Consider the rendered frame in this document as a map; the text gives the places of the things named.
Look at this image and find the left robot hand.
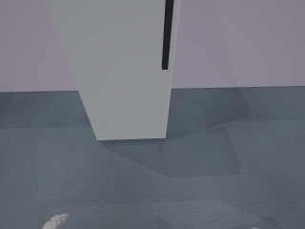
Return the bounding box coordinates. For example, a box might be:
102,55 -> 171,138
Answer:
42,214 -> 69,229

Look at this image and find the handle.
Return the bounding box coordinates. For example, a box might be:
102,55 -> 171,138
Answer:
161,0 -> 174,70

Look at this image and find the fridge door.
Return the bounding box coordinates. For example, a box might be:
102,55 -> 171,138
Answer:
44,0 -> 178,138

